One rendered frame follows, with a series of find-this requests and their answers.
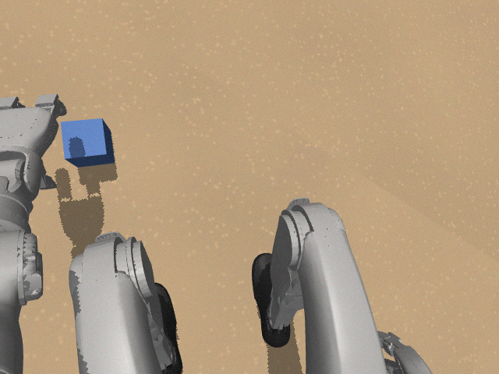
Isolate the right robot hand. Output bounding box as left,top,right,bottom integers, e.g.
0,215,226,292
377,331,433,374

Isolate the left robot foot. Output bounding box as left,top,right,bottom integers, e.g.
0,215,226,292
154,283,182,374

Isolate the cube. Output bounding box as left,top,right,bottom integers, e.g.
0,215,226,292
61,118,115,168

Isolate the right robot foot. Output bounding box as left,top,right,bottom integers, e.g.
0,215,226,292
252,253,290,348

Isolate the left robot arm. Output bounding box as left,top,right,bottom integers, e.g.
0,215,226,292
0,146,43,374

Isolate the left robot hand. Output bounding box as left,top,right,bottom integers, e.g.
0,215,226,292
0,94,67,189

